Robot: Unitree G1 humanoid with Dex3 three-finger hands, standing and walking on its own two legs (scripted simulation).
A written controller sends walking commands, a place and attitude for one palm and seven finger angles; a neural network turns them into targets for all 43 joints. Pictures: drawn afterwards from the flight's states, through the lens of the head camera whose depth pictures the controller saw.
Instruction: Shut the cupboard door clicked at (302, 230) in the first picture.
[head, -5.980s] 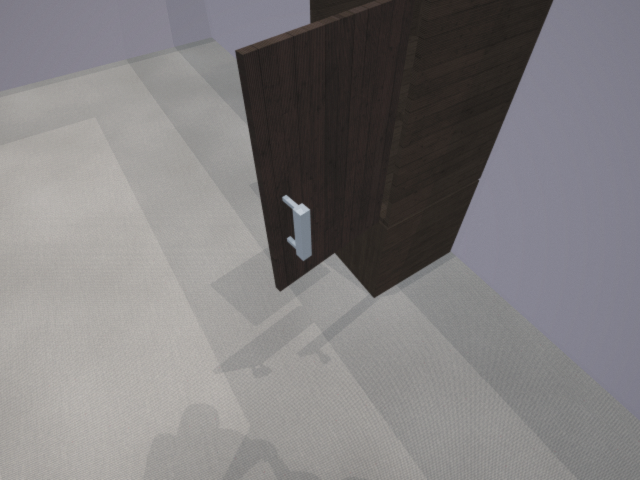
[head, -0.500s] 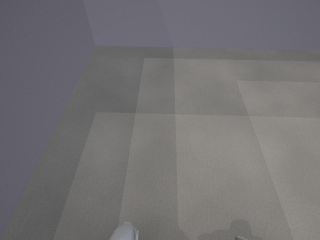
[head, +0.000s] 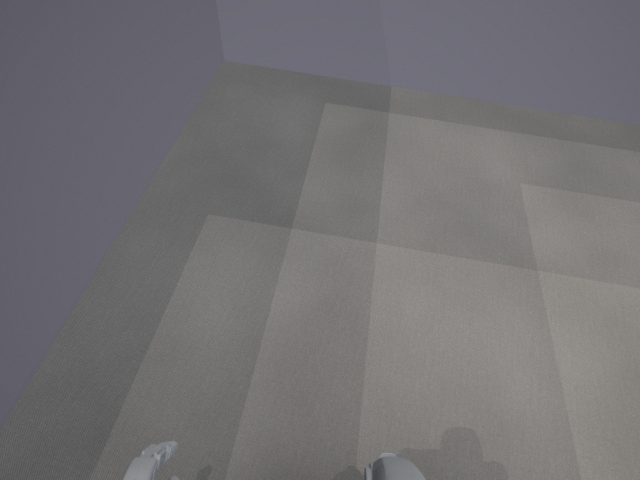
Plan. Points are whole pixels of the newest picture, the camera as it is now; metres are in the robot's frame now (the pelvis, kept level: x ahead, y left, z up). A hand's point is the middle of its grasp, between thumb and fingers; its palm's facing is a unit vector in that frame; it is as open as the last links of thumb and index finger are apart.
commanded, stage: walk to a spot facing it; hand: left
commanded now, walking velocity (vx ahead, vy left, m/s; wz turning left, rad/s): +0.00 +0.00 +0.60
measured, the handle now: out of the picture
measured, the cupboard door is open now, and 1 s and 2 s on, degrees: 98 98 98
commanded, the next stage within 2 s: none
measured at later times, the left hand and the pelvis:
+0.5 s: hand out of the picture +0.03 +0.16 -0.18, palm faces +0.35 -0.91 -0.24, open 7.4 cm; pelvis +0.06 -0.05 -0.01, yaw +20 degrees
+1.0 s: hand out of the picture +0.07 +0.15 -0.16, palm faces +0.58 -0.76 -0.29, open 7.4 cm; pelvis +0.10 -0.09 -0.01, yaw +38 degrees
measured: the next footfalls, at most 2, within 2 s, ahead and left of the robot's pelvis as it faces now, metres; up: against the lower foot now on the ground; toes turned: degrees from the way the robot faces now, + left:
right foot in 0.12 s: +0.06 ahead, -0.16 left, +0.00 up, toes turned +4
left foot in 0.52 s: +0.08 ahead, +0.08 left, +0.00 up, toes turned +28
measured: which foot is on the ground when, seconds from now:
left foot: down 0.00-0.12, up 0.14-0.50, down 0.52-0.92, up 0.94-1.00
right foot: up 0.00-0.10, down 0.12-0.52, up 0.54-0.90, down 0.92-1.00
